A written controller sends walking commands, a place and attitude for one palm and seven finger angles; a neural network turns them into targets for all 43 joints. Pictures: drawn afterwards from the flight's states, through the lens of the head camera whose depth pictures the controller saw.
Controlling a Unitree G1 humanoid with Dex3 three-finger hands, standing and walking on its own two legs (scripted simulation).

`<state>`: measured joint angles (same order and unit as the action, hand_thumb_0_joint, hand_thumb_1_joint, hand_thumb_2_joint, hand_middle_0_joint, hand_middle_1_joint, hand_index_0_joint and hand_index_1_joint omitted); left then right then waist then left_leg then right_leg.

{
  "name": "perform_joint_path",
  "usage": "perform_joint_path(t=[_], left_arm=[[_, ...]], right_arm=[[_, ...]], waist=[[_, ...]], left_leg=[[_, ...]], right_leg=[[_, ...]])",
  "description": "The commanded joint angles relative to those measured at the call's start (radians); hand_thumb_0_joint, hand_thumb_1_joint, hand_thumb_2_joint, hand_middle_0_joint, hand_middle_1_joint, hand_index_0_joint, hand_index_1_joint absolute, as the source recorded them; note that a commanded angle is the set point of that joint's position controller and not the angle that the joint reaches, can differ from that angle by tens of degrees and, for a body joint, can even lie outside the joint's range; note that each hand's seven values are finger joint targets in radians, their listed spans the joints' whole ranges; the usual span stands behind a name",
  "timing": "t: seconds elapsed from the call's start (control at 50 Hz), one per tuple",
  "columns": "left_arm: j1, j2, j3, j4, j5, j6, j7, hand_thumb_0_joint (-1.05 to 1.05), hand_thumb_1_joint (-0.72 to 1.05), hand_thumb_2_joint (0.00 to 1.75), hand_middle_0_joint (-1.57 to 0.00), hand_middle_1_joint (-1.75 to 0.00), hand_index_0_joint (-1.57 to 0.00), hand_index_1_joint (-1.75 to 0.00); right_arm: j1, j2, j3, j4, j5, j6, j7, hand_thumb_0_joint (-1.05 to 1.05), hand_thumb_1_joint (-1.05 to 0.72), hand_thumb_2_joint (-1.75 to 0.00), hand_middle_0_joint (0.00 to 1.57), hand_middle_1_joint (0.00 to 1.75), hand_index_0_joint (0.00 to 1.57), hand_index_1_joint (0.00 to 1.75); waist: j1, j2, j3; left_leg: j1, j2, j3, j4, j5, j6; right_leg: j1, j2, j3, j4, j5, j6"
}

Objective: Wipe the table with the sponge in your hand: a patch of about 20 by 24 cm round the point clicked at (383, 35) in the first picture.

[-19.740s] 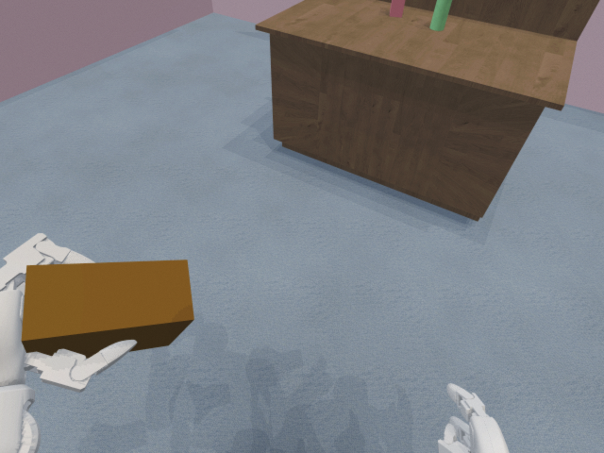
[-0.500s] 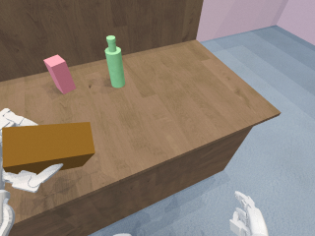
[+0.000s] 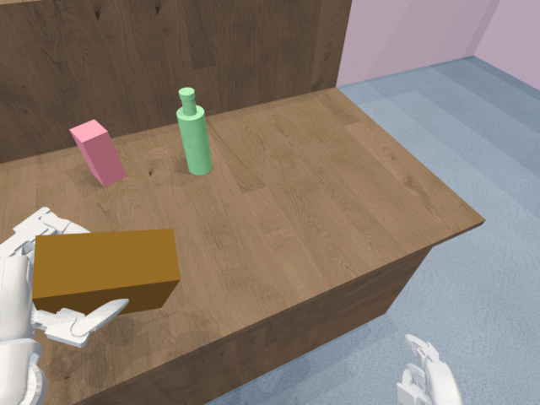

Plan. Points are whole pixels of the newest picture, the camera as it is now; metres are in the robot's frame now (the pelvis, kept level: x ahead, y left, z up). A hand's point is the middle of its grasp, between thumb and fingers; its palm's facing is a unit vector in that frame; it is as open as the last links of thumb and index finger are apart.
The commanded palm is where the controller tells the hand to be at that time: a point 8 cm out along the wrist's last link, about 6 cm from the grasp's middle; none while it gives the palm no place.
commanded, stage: come to a stop and stand still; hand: left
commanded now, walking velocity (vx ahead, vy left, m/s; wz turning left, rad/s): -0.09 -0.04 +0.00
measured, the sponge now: (130, 275) +0.24 +0.19 +0.12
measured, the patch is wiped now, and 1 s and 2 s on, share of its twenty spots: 0.00 0.00 0.00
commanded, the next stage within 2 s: look again from close up in 1.50 s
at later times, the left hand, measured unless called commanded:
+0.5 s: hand (49, 299) +0.19 +0.26 +0.14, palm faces +0.28 -0.90 -0.32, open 9.9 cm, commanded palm +0.13 +0.31 +0.18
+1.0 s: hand (2, 279) +0.21 +0.31 +0.15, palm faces +0.36 -0.86 -0.37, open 9.9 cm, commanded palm +0.14 +0.34 +0.18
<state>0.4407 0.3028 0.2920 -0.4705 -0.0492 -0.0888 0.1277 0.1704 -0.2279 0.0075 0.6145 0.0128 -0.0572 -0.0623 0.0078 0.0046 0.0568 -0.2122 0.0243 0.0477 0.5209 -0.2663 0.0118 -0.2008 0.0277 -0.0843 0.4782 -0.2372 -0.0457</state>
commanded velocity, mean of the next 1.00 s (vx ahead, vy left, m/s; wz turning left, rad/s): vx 0.00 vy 0.00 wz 0.00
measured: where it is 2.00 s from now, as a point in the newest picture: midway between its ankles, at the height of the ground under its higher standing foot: outside the picture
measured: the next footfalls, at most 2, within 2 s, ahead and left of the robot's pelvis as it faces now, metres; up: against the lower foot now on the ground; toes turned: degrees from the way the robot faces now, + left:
none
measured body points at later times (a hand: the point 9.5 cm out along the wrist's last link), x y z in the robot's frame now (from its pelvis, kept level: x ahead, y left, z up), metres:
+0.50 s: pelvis -0.03 +0.04 +0.00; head -0.02 +0.06 +0.45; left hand +0.17 +0.30 +0.16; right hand +0.13 -0.19 -0.07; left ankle +0.01 +0.11 -0.74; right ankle +0.02 -0.09 -0.74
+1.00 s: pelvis -0.01 +0.06 +0.00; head +0.01 +0.09 +0.45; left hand +0.18 +0.36 +0.17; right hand +0.17 -0.14 -0.06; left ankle +0.01 +0.11 -0.74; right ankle +0.02 -0.09 -0.74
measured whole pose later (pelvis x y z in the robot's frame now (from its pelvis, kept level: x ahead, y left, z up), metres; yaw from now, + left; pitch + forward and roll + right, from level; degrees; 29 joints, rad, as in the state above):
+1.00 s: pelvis -0.01 +0.06 +0.00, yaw +0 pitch -1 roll -1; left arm 0.36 0.36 0.34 -0.40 0.00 -0.26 0.07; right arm 0.19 -0.16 0.04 0.59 0.00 -0.18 -0.02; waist 0.05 -0.05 0.08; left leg -0.23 -0.05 0.08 0.44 -0.20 0.09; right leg -0.21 -0.03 -0.02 0.39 -0.16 0.03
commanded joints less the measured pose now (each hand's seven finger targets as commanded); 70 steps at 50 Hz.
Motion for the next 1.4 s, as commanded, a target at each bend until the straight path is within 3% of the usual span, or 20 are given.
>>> perform_joint_path(t=[0.0,0.08,0.18,0.2,0.22,0.24,0.26,0.34,0.36,0.44,0.46,0.54,0.58,0.66,0.76,0.82,0.9,1.04,1.26,1.38], left_arm=[[-0.045,0.249,0.187,-0.357,-0.013,-0.101,0.037,0.0,0.1,1.3,-1.2,-1.6,-1.2,-1.6],[0.053,0.212,0.183,-0.276,-0.028,-0.09,0.033,0.0,0.1,1.3,-1.2,-1.6,-1.2,-1.6],[0.042,0.163,0.126,-0.174,-0.031,-0.061,0.023,0.0,0.1,1.3,-1.2,-1.6,-1.2,-1.6],[-1.048,0.985,0.711,-0.355,0.138,-0.165,0.012,0.0,0.1,1.3,-1.2,-1.6,-1.2,-1.6],[-0.46,0.359,0.303,0.259,0.033,-0.126,-0.036,0.0,0.1,1.3,-1.2,-1.6,-1.2,-1.6],[-0.305,0.312,0.285,0.105,0.006,-0.13,-0.028,0.0,0.1,1.3,-1.2,-1.6,-1.2,-1.6],[-0.33,0.236,0.173,0.163,0.012,-0.138,-0.043,0.0,0.1,1.3,-1.2,-1.6,-1.2,-1.6],[-0.19,0.107,-0.007,-0.076,-0.011,-0.178,-0.048,0.0,0.1,1.3,-1.2,-1.6,-1.2,-1.6],[-0.21,0.118,-0.016,-0.136,0.001,-0.187,-0.048,0.0,0.1,1.3,-1.2,-1.6,-1.2,-1.6],[-0.186,0.359,0.235,-0.198,0.028,-0.212,-0.012,0.0,0.1,1.3,-1.2,-1.6,-1.2,-1.6],[-0.186,0.319,0.223,-0.187,0.023,-0.223,-0.017,0.0,0.1,1.3,-1.2,-1.6,-1.2,-1.6],[-0.204,0.371,0.293,-0.262,0.018,-0.255,-0.017,0.0,0.1,1.3,-1.2,-1.6,-1.2,-1.6],[-0.194,0.324,0.254,-0.265,0.018,-0.274,-0.027,0.0,0.1,1.3,-1.2,-1.6,-1.2,-1.6],[-0.094,0.229,0.178,-0.196,0.015,-0.278,-0.037,0.0,0.1,1.3,-1.2,-1.6,-1.2,-1.6],[-0.102,0.172,0.117,-0.095,0.025,-0.256,-0.047,0.0,0.1,1.3,-1.2,-1.6,-1.2,-1.6],[-0.163,0.215,0.148,-0.103,0.032,-0.252,-0.042,0.0,0.1,1.3,-1.2,-1.6,-1.2,-1.6],[-0.23,0.248,0.16,-0.211,0.034,-0.258,-0.038,0.0,0.1,1.3,-1.2,-1.6,-1.2,-1.6],[-0.079,0.261,0.203,-0.256,0.02,-0.25,-0.033,0.0,0.1,1.3,-1.2,-1.6,-1.2,-1.6],[-0.093,0.194,0.136,-0.14,-0.005,-0.216,-0.044,0.0,0.1,1.3,-1.2,-1.6,-1.2,-1.6],[-0.135,0.237,0.149,-0.246,0.004,-0.22,-0.025,0.0,0.1,1.3,-1.2,-1.6,-1.2,-1.6]], right_arm=[[-0.13,-0.089,-0.021,-0.195,-0.004,-0.065,-0.007,0.0,-0.9,-0.9,0.2,0.3,0.2,0.3],[-0.107,-0.093,-0.026,-0.194,-0.002,-0.052,-0.008,0.0,-0.9,-0.9,0.2,0.3,0.2,0.3],[-0.106,-0.1,-0.023,-0.192,-0.001,-0.042,-0.013,0.0,-0.9,-0.9,0.2,0.3,0.2,0.3],[0.07,-0.163,-0.072,-0.183,-0.026,-0.1,-0.014,0.0,-0.9,-0.9,0.2,0.3,0.2,0.3],[-0.019,-0.023,-0.015,-0.14,0.005,-0.093,-0.005,0.0,-0.9,-0.9,0.2,0.3,0.2,0.3],[-0.054,-0.081,-0.06,-0.178,0.006,-0.088,0.009,0.0,-0.9,-0.9,0.2,0.3,0.2,0.3],[0.003,-0.093,-0.055,-0.175,0.008,-0.106,0.012,0.0,-0.9,-0.9,0.2,0.3,0.2,0.3],[-0.067,-0.079,-0.037,-0.191,0.025,-0.144,0.055,0.0,-0.9,-0.9,0.2,0.3,0.2,0.3],[-0.053,-0.08,-0.032,-0.2,0.016,-0.146,0.056,0.0,-0.9,-0.9,0.2,0.3,0.2,0.3],[-0.065,-0.103,-0.029,-0.199,0.005,-0.153,0.039,0.0,-0.9,-0.9,0.2,0.3,0.2,0.3],[-0.055,-0.088,-0.024,-0.209,0.001,-0.15,0.032,0.0,-0.9,-0.9,0.2,0.3,0.2,0.3],[-0.045,-0.083,-0.025,-0.214,0.005,-0.166,0.02,0.0,-0.9,-0.9,0.2,0.3,0.2,0.3],[-0.029,-0.079,-0.022,-0.216,0.001,-0.179,0.021,0.0,-0.9,-0.9,0.2,0.3,0.2,0.3],[0.001,-0.085,-0.023,-0.181,-0.002,-0.207,0.038,0.0,-0.9,-0.9,0.2,0.3,0.2,0.3],[0.011,-0.1,-0.032,-0.147,0.0,-0.201,0.045,0.0,-0.9,-0.9,0.2,0.3,0.2,0.3],[0.003,-0.1,-0.04,-0.154,-0.003,-0.19,0.038,0.0,-0.9,-0.9,0.2,0.3,0.2,0.3],[-0.022,-0.095,-0.039,-0.174,-0.008,-0.178,0.031,0.0,-0.9,-0.9,0.2,0.3,0.2,0.3],[-0.038,-0.086,-0.036,-0.193,-0.006,-0.166,0.04,0.0,-0.9,-0.9,0.2,0.3,0.2,0.3],[-0.045,-0.095,-0.033,-0.195,-0.002,-0.132,0.018,0.0,-0.9,-0.9,0.2,0.3,0.2,0.3],[-0.057,-0.101,-0.037,-0.196,-0.004,-0.146,0.008,0.0,-0.9,-0.9,0.2,0.3,0.2,0.3]], waist=[[0.01,0.087,-0.199],[0.006,0.108,-0.221],[-0.001,0.018,-0.166],[0.017,-0.142,0.02],[0.016,-0.117,-0.202],[0.05,-0.01,-0.17],[0.036,-0.009,-0.163],[0.044,0.04,-0.158],[0.042,0.021,-0.144],[0.04,-0.03,-0.092],[0.034,-0.033,-0.097],[0.028,0.182,-0.119],[0.03,0.247,-0.128],[0.028,0.119,-0.155],[0.018,0.051,-0.104],[0.018,0.011,-0.114],[0.017,0.084,-0.158],[0.021,0.14,-0.202],[0.011,0.007,-0.171],[0.014,0.072,-0.191]], left_leg=[[0.009,0.074,-0.109,-0.08,0.39,0.016],[0.031,0.078,-0.105,-0.11,0.383,0.0],[0.013,0.082,-0.104,-0.165,0.21,0.0],[-0.152,0.089,-0.02,-0.022,0.182,0.028],[0.009,-0.007,-0.046,-0.043,0.199,0.027],[0.066,0.012,-0.047,-0.084,0.18,0.012],[0.035,0.027,-0.024,-0.068,0.151,0.001],[0.052,0.041,-0.058,-0.156,0.047,0.026],[0.005,0.046,-0.077,-0.183,-0.013,0.03],[-0.106,0.042,-0.107,-0.214,-0.197,0.028],[-0.134,0.049,-0.127,-0.224,-0.216,0.033],[-0.176,0.097,-0.175,-0.288,-0.252,0.036],[-0.232,0.122,-0.2,-0.334,-0.309,0.042],[-0.097,0.11,-0.175,-0.262,-0.121,0.024],[-0.085,0.121,-0.184,-0.287,-0.044,-0.023],[-0.052,0.111,-0.168,-0.256,0.031,-0.038],[0.006,0.098,-0.162,-0.234,0.15,-0.053],[0.057,0.083,-0.126,-0.176,0.338,-0.061],[0.02,0.061,-0.12,-0.179,0.156,-0.012],[0.019,0.044,-0.131,-0.172,0.13,0.003]], right_leg=[[0.162,-0.104,0.102,-0.084,0.389,0.018],[0.168,-0.096,0.094,-0.109,0.363,0.023],[0.108,-0.084,0.099,-0.166,0.253,0.039],[-0.035,-0.123,0.143,-0.233,0.224,0.14],[-0.008,-0.171,0.171,-0.174,0.174,0.023],[-0.011,-0.133,0.218,-0.175,0.229,0.019],[0.016,-0.145,0.226,-0.172,0.254,0.02],[0.012,-0.119,0.188,-0.169,0.032,0.055],[0.028,-0.109,0.166,-0.169,-0.027,0.052],[0.019,-0.085,0.164,-0.189,-0.171,0.034],[0.038,-0.093,0.147,-0.172,-0.169,0.031],[0.11,-0.065,0.113,-0.06,-0.026,0.029],[0.174,-0.054,0.08,0.012,0.006,0.033],[0.106,-0.065,0.083,-0.06,0.056,0.03],[0.052,-0.055,0.081,-0.06,0.063,0.038],[0.054,-0.069,0.1,-0.082,0.095,0.034],[0.067,-0.068,0.092,-0.074,0.133,0.028],[0.084,-0.067,0.077,-0.084,0.193,0.018],[0.068,-0.092,0.116,-0.16,0.212,0.025],[0.082,-0.098,0.144,-0.157,0.197,0.016]])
